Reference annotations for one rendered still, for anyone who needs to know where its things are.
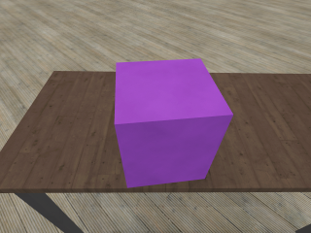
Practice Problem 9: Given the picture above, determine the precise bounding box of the table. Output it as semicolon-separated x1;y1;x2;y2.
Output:
0;71;311;233

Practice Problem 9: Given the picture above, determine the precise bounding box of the carton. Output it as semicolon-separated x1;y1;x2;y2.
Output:
114;58;233;188

